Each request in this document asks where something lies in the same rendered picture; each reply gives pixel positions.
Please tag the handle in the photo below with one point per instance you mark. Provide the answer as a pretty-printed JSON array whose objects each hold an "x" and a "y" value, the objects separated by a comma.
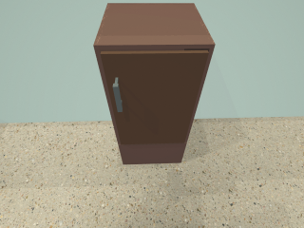
[{"x": 117, "y": 95}]

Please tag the cupboard door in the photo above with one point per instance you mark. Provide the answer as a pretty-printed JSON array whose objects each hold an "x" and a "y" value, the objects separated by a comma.
[{"x": 158, "y": 89}]

